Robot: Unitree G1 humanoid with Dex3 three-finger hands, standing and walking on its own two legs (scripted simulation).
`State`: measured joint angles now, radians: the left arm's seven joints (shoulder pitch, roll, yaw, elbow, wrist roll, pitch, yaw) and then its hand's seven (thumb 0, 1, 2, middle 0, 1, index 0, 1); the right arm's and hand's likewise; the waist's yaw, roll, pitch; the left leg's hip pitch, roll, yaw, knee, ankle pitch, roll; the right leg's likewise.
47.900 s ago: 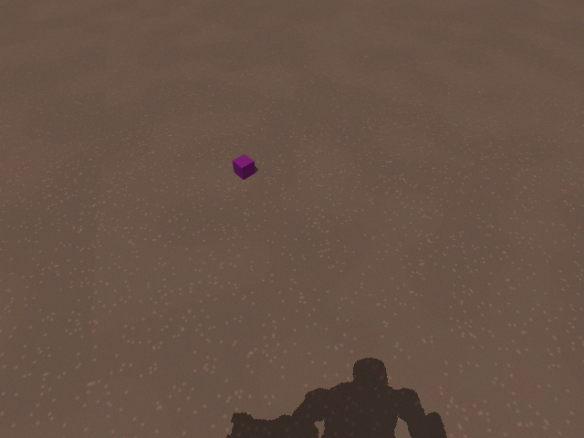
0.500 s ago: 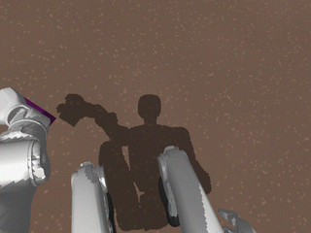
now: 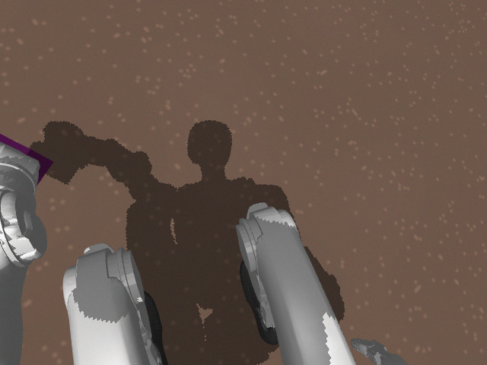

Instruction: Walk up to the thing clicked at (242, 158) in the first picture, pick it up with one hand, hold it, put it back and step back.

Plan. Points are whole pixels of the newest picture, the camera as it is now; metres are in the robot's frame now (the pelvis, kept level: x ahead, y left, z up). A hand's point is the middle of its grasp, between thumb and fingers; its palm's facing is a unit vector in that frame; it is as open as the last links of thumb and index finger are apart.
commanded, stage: crouch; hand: left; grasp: from above
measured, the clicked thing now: (6, 164) +0.49 +0.30 -0.18
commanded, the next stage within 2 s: lower in 0.26 s
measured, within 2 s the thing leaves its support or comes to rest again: rests again in 1.56 s
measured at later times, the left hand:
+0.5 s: hand (6, 171) +0.48 +0.30 -0.20, palm faces -0.22 -0.35 -0.91, open 10.5 cm
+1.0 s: hand (25, 176) +0.48 +0.30 -0.25, palm faces -0.24 -0.36 -0.90, open 10.5 cm
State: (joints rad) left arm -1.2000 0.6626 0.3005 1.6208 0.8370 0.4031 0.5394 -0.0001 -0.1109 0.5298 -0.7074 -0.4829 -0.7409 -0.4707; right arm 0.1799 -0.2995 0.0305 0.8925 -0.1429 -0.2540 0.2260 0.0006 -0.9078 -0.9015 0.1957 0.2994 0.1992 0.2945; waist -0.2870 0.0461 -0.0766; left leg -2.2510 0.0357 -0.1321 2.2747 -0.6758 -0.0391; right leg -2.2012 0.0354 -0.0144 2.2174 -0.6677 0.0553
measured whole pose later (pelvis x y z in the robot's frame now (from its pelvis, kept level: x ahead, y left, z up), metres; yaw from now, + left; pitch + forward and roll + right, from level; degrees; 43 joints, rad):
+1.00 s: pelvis +0.00 +0.01 -0.05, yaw -5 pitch +33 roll -10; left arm -1.24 0.85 0.35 1.74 0.87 0.31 0.64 0.00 -0.15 0.55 -0.74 -0.48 -0.77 -0.46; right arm 0.15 -0.33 0.16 0.83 -0.21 -0.29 0.32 0.00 -0.92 -0.90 0.20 0.30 0.20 0.30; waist -0.35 -0.04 0.10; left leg -2.36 0.03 -0.21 2.47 -0.70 -0.03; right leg -2.27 0.06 -0.07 2.35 -0.67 0.07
